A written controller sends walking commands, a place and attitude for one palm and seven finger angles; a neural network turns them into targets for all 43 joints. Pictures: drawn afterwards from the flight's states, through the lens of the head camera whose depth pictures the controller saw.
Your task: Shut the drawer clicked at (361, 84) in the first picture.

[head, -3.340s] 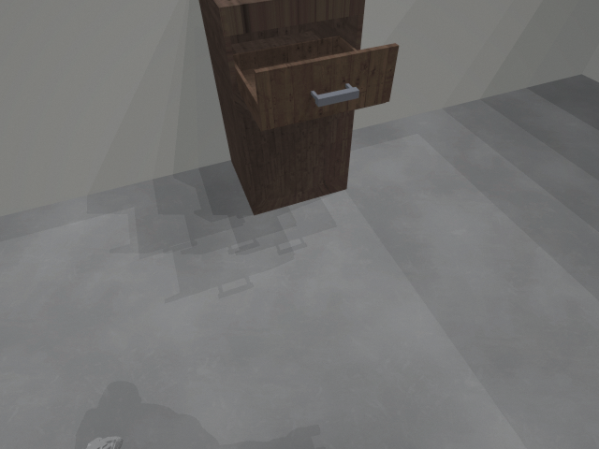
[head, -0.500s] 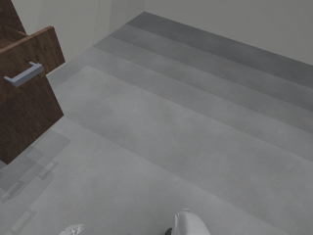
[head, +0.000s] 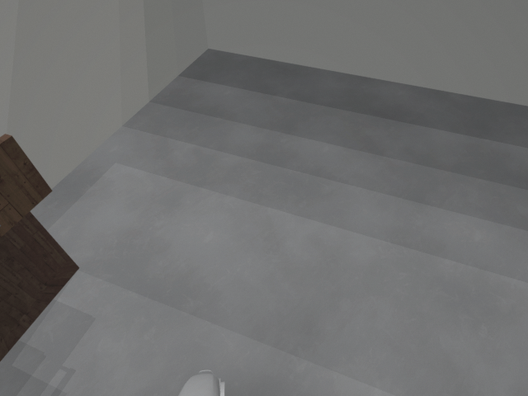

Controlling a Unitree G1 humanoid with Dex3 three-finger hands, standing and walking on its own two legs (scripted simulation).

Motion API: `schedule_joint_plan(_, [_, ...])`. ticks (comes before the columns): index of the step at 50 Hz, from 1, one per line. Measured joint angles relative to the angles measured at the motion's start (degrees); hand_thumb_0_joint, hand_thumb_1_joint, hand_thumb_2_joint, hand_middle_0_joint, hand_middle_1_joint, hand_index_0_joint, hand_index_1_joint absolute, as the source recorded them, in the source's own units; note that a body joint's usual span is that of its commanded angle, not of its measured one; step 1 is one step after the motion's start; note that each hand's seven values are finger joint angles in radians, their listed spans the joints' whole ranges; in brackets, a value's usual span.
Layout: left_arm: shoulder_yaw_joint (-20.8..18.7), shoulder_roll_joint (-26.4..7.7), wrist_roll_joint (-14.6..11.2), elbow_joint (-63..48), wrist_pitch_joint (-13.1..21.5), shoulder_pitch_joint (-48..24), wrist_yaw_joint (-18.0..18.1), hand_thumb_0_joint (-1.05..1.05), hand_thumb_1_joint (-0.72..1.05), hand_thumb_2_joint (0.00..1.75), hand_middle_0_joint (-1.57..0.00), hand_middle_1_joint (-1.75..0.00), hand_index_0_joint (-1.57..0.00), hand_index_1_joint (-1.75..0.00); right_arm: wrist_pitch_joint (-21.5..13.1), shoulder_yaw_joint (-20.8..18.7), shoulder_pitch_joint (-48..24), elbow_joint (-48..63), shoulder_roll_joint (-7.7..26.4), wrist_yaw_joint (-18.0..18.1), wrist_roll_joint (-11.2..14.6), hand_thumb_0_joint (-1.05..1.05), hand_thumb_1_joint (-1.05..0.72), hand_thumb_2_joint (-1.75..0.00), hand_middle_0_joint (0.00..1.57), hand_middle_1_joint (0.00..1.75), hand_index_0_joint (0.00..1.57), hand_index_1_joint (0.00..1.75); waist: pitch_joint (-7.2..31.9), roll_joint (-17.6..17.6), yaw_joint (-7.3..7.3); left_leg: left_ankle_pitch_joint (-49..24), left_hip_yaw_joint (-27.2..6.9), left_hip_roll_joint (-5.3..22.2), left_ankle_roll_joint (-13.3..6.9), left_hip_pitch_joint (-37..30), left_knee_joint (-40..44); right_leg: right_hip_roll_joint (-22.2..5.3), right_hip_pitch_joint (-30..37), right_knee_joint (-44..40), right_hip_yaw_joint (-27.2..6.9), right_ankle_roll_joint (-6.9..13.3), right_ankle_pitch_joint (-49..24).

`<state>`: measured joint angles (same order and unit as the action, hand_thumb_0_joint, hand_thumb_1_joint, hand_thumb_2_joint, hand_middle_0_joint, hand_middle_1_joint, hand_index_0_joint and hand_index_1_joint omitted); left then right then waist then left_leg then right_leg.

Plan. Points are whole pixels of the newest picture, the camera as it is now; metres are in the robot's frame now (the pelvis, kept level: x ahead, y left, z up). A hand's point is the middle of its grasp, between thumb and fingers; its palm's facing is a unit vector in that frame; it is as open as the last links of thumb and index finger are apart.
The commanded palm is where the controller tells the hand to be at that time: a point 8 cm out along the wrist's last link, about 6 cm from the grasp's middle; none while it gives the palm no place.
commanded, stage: walk to a spot facing it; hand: left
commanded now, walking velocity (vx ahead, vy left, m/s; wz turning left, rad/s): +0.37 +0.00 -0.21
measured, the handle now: out of the picture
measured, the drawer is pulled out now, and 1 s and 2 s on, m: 0.27 0.27 0.27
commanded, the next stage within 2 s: turn to face it in 0.72 s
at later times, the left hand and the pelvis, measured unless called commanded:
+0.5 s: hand (165, 326) +0.27 +0.22 -0.17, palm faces -0.13 -0.98 -0.15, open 7.3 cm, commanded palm none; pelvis +0.20 +0.05 +0.01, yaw -13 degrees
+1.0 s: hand (242, 227) +0.51 +0.09 -0.16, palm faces -0.29 -0.93 -0.22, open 7.1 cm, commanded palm none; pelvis +0.37 -0.05 +0.00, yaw -18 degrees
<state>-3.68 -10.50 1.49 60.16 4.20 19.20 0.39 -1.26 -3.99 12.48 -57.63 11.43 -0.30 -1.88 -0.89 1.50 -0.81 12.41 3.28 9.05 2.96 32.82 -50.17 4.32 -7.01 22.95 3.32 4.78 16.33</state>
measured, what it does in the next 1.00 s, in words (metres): walks ahead, turning right: left foot, then right foot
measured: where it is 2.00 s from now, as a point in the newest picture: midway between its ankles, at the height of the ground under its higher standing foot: (294, 351)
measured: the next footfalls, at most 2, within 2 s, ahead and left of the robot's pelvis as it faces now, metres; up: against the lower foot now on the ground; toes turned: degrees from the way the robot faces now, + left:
left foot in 0.14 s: +0.20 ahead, +0.14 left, +0.00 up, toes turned +6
right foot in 0.70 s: +0.40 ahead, -0.15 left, +0.00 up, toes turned -27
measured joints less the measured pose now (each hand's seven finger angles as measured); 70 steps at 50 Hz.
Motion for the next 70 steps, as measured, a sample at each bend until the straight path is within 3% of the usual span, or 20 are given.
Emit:
schedule_joint_plan(6, [0.77, 0.95, -0.05, 2.92, -0.53, 5.75, 0.03, 0.0, 0.91, 0.9, -0.19, -0.3, -0.2, -0.3, -1.06, 0.68, -5.49, 1.81, 0.44, -0.59, 0.3, 0.02, -0.93, -0.9, 0.19, 0.3, 0.19, 0.29, -1.25, -1.63, -2.86, 0.41, 2.96, -4.02, -1.51, -7.84, 14.49, -1.69, 5.0, 1.42, -2.43, -2.72, 5.37])
schedule_joint_plan(8, [0.68, 1.43, -0.44, 4.06, -1.16, 7.49, -0.15, 0.0, 0.91, 0.9, -0.2, -0.3, -0.2, -0.3, -2.61, 1.22, -6.89, 2.81, -0.05, -0.23, -0.05, 0.02, -0.92, -0.9, 0.19, 0.3, 0.19, 0.29, -1.78, -2.25, -3.16, -3.93, 4.35, -4.65, -3.73, -10.98, 17.28, -2.29, 2.07, 11.4, -3.4, -3.05, 9.11])
schedule_joint_plan(11, [0.47, 1.49, -0.21, 5.72, -2.7, 6.97, -0.52, 0.01, 0.91, 0.9, -0.2, -0.3, -0.2, -0.3, -3.69, 2.02, -6.81, 3.71, -1.94, 0.18, 0.07, 0.01, -0.92, -0.9, 0.2, 0.3, 0.19, 0.29, -2.67, -4.0, -3.17, 1.5, 7.55, -4.92, -5.71, -14.15, 14.59, -4.24, -8.02, 36.01, -3.25, -2.47, 9.98])
schedule_joint_plan(13, [0.02, 1.33, 0.22, 5.62, -3.47, 5.63, -0.9, 0.01, 0.91, 0.9, -0.19, -0.3, -0.2, -0.3, -3.84, 2.29, -5.03, 3.28, -3.37, 0.6, 0.25, 0.01, -0.91, -0.9, 0.2, 0.3, 0.19, 0.29, -2.37, -4.52, -2.81, 2.52, 8.82, -5.3, -5.62, -17.5, 17.42, -6.08, -13.97, 43.84, -2.06, -2.76, 6.01])
schedule_joint_plan(15, [-0.38, 1.25, 0.48, 4.47, -3.87, 3.98, -1.14, 0.01, 0.91, 0.9, -0.19, -0.3, -0.2, -0.3, -3.97, 2.2, -2.57, 2.04, -4.57, 1.06, 0.65, 0.0, -0.91, -0.9, 0.2, 0.3, 0.2, 0.29, -1.84, -4.57, -2.74, 1.98, 9.75, -5.63, -5.46, -20.55, 20.95, -7.78, -18.84, 45.84, -1.46, -3.39, 1.93])
schedule_joint_plan(20, [-1.37, 1.61, 0.83, 0.71, -4.56, 0.2, -1.55, 0.01, 0.91, 0.9, -0.19, -0.3, -0.2, -0.3, -4.33, 0.05, 2.49, 0.4, -2.75, 2.07, 1.08, -0.03, -0.97, -0.9, 0.2, 0.3, 0.2, 0.3, 0.03, -4.38, -1.88, 1.92, 12.41, -6.37, -5.5, -26.33, 27.93, -10.83, -27.29, 42.77, -1.57, -5.21, -5.84])
schedule_joint_plan(26, [-2.06, -0.29, 1.03, -1.38, -5.36, -5.37, -2.04, 0.01, 0.93, 0.9, -0.19, -0.3, -0.2, -0.3, -3.63, 0.6, 8.52, -2.67, -2.36, 1.81, 0.63, -0.01, -0.94, -0.9, 0.2, 0.3, 0.2, 0.29, -0.69, -3.68, -0.01, 4.31, 15.2, -5.63, -3.69, -32.45, 31.59, -11.93, -28.26, 30.26, 1.04, -6.09, -9.48])
schedule_joint_plan(31, [-1.67, -1.48, 0.79, -2.6, -5.26, -10.24, -2.46, 0.01, 0.92, 0.9, -0.19, -0.3, -0.2, -0.3, -2.72, 0.99, 12.83, -4.69, -2.53, 1.5, 0.03, 0.0, -0.92, -0.9, 0.2, 0.3, 0.19, 0.29, -3.04, -2.02, 2.8, 9.0, 18.03, -3.69, -0.89, -36.45, 29.98, -9.96, -24.83, 19.22, 3.79, -4.21, -6.73])
schedule_joint_plan(34, [-1.19, -1.89, 0.81, -3.92, -3.87, -12.55, -2.59, 0.01, 0.92, 0.9, -0.19, -0.3, -0.2, -0.3, -1.92, 1.16, 15.41, -6.1, -2.65, 1.23, 0.1, 0.0, -0.91, -0.9, 0.2, 0.3, 0.19, 0.29, -4.24, -0.59, 3.66, 14.03, 19.04, -0.66, 1.04, -36.84, 23.06, -7.17, -19.97, 13.32, 5.99, -1.95, -4.63])
schedule_joint_plan(35, [-1.03, -2.4, 0.88, -4.5, -2.89, -12.88, -2.6, 0.01, 0.92, 0.9, -0.19, -0.3, -0.2, -0.3, -1.54, 1.28, 16.47, -6.59, -3.08, 0.97, 0.4, 0.01, -0.91, -0.9, 0.2, 0.3, 0.19, 0.29, -4.09, -1.12, 3.61, 15.6, 18.59, 0.54, 1.05, -34.86, 16.35, -6.96, -17.96, 11.14, 6.24, -0.73, -7.32])
schedule_joint_plan(38, [-0.86, -1.96, -0.17, -5.18, -1.04, -13.7, -1.78, 0.0, 0.91, 0.9, -0.19, -0.3, -0.2, -0.3, 0.19, 1.34, 14.76, -7.35, -3.11, 0.8, 1.36, 0.01, -0.91, -0.9, 0.2, 0.3, 0.19, 0.29, -5.01, -0.61, 3.26, 17.25, 7.63, 0.64, 0.09, -22.0, -13.05, -5.91, -17.99, 16.47, 6.14, 0.9, -4.32])
schedule_joint_plan(41, [-0.27, -0.67, -0.48, -4.55, -1.19, -12.31, -0.88, 0.0, 0.91, 0.9, -0.19, -0.3, -0.2, -0.3, 0.75, 0.99, 10.49, -5.89, -2.49, 0.99, 0.9, 0.01, -0.91, -0.9, 0.2, 0.3, 0.19, 0.29, -4.35, -0.02, 3.46, 10.96, 2.39, 0.02, -0.35, -11.54, -23.14, -4.37, -14.02, 12.67, 5.59, 0.24, -2.83])
schedule_joint_plan(45, [-0.02, 1.07, -0.43, -2.56, -1.06, -9.99, 0.34, 0.0, 0.93, 0.9, -0.2, -0.3, -0.21, -0.3, 0.21, 0.97, 5.01, -2.4, -2.23, 1.18, 0.56, 0.01, -0.91, -0.9, 0.2, 0.3, 0.19, 0.29, -2.39, 0.23, 3.96, 6.02, 0.41, 0.3, 0.24, -3.37, -16.21, -3.24, -9.38, 5.85, 4.89, 0.35, -4.51])
schedule_joint_plan(48, [0.19, 1.0, -0.36, -1.66, -1.01, -9.11, 0.54, -0.01, 0.95, 0.9, -0.2, -0.3, -0.21, -0.3, 0.22, 0.91, 2.6, -1.19, -2.41, 1.45, 0.58, 0.01, -0.91, -0.9, 0.2, 0.3, 0.19, 0.29, -1.06, 0.65, 3.76, 3.27, -0.2, -0.26, 0.6, -1.36, -9.01, -3.02, -6.28, 2.71, 5.63, -0.04, -4.47])
schedule_joint_plan(57, [0.47, 0.99, -0.02, -1.6, -2.45, -7.12, 0.73, 0.0, 0.93, 0.9, -0.2, -0.3, -0.21, -0.3, 2.01, 1.23, 0.13, -1.01, -1.8, 0.23, 0.84, 0.01, -0.92, -0.9, 0.19, 0.3, 0.19, 0.29, -1.35, -1.3, 0.75, 3.86, 3.65, -3.64, 0.06, -9.47, 9.8, -5.72, -1.1, 5.26, 10.84, -3.03, 1.92])
schedule_joint_plan(58, [0.37, 0.86, -0.11, -1.68, -2.74, -6.57, 0.72, 0.0, 0.93, 0.9, -0.2, -0.3, -0.21, -0.3, 2.03, 1.29, 0.02, -0.59, -1.72, 0.07, 0.77, 0.01, -0.92, -0.9, 0.2, 0.3, 0.19, 0.29, -1.57, -1.69, 0.56, 2.0, 4.04, -4.12, -0.29, -11.32, 12.58, -6.45, -1.4, 7.38, 11.4, -3.61, 3.48])
schedule_joint_plan(59, [0.21, 0.66, -0.25, -1.75, -3.12, -6.02, 0.66, 0.0, 0.93, 0.9, -0.2, -0.3, -0.21, -0.3, 1.9, 1.27, -0.09, -0.04, -1.64, -0.04, 0.63, 0.01, -0.92, -0.9, 0.2, 0.3, 0.19, 0.29, -1.71, -2.25, 0.52, 0.19, 4.24, -4.9, -2.34, -12.43, 14.45, -7.57, -2.45, 10.64, 11.78, -4.28, 5.31])
schedule_joint_plan(61, [-0.15, 0.0, -0.52, -1.77, -4.44, -5.74, 0.77, 0.0, 0.92, 0.9, -0.2, -0.3, -0.21, -0.3, 1.55, 1.33, -0.95, 1.09, -1.82, 0.02, 0.47, 0.01, -0.91, -0.9, 0.2, 0.3, 0.19, 0.29, -2.65, -3.69, 0.29, 1.95, 4.46, -6.62, -5.95, -11.69, 12.86, -8.92, -7.35, 22.77, 8.57, -6.42, 12.17])
schedule_joint_plan(64, [-0.75, -0.73, -0.28, -1.59, -5.99, -5.85, 0.81, 0.0, 0.92, 0.9, -0.2, -0.3, -0.2, -0.3, 1.32, 1.4, -1.66, 2.28, -1.91, 0.58, 0.6, 0.01, -0.91, -0.9, 0.2, 0.3, 0.19, 0.29, -3.26, -3.88, 0.33, 2.32, 3.9, -7.81, -7.25, -12.17, 14.51, -8.36, -14.91, 38.21, 2.98, -7.94, 13.11])
schedule_joint_plan(70, [-1.48, -1.77, -0.18, -3.32, -6.62, -6.72, 0.5, 0.01, 0.91, 0.9, -0.19, -0.3, -0.2, -0.3, 1.66, 1.17, -1.76, 2.96, -1.61, 0.76, 0.96, 0.01, -0.9, -0.9, 0.2, 0.3, 0.2, 0.29, -2.98, -2.79, 0.3, -1.77, 1.25, -9.59, -7.42, -14.36, 21.8, -9.54, -20.01, 38.73, -1.73, -9.78, 6.5])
